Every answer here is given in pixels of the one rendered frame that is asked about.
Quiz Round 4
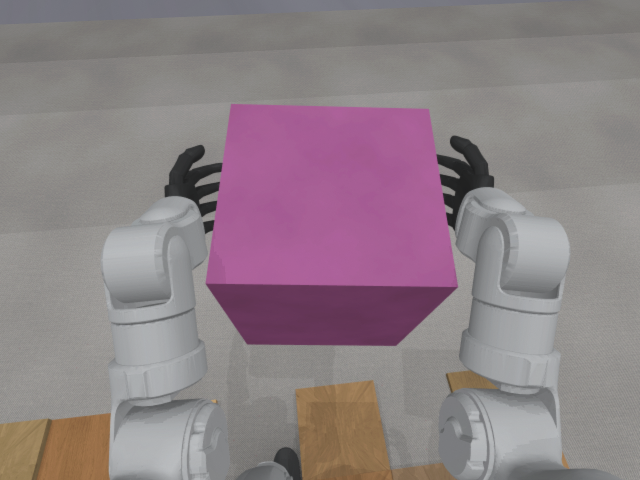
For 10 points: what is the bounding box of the robot left foot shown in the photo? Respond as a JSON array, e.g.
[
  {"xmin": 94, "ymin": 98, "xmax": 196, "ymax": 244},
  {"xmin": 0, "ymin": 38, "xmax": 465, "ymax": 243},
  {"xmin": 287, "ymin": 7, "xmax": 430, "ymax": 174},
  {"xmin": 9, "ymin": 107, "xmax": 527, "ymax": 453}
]
[{"xmin": 274, "ymin": 447, "xmax": 301, "ymax": 480}]

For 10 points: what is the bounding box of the carton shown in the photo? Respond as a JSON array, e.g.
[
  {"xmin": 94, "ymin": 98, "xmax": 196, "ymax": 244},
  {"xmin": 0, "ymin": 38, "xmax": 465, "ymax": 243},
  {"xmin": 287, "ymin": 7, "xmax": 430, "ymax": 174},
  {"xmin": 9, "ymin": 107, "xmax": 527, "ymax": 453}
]
[{"xmin": 205, "ymin": 104, "xmax": 458, "ymax": 346}]

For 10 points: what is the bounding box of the right robot forearm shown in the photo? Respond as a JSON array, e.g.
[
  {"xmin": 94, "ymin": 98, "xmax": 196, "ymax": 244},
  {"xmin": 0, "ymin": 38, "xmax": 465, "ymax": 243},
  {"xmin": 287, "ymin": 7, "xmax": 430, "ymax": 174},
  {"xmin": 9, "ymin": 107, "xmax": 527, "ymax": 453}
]
[{"xmin": 455, "ymin": 187, "xmax": 570, "ymax": 457}]

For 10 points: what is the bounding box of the robot right upper arm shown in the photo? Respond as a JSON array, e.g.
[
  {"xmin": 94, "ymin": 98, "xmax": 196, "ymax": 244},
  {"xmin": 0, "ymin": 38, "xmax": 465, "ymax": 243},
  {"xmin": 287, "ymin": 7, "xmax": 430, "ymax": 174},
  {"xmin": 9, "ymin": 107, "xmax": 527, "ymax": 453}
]
[{"xmin": 438, "ymin": 388, "xmax": 622, "ymax": 480}]

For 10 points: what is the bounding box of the robot right hand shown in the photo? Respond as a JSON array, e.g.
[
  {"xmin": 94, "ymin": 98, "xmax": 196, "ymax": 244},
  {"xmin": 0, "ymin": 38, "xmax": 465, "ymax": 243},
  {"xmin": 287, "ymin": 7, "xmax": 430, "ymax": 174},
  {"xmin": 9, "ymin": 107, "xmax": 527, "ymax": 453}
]
[{"xmin": 436, "ymin": 136, "xmax": 494, "ymax": 231}]

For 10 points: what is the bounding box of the robot left hand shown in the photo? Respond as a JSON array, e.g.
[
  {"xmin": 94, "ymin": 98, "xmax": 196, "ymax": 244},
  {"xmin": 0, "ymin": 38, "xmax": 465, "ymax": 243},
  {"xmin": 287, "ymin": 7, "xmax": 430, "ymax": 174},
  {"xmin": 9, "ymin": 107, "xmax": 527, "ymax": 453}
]
[{"xmin": 165, "ymin": 145, "xmax": 223, "ymax": 234}]

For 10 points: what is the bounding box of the left robot shin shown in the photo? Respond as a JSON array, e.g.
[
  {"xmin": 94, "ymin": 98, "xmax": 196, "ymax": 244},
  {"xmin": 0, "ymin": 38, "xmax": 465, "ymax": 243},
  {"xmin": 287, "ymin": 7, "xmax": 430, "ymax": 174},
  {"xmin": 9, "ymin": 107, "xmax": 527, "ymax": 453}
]
[{"xmin": 257, "ymin": 461, "xmax": 290, "ymax": 476}]

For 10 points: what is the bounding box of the left robot forearm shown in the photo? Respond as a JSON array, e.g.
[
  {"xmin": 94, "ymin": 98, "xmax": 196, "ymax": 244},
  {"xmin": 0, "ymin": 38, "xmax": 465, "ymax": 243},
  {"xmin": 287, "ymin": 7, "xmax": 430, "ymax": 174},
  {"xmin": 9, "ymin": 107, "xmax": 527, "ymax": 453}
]
[{"xmin": 101, "ymin": 196, "xmax": 208, "ymax": 478}]

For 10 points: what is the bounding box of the robot left upper arm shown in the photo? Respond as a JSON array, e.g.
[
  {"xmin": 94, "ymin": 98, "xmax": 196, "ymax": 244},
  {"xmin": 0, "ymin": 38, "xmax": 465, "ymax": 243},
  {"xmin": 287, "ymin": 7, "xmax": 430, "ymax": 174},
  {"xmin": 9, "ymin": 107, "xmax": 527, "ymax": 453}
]
[{"xmin": 110, "ymin": 398, "xmax": 230, "ymax": 480}]

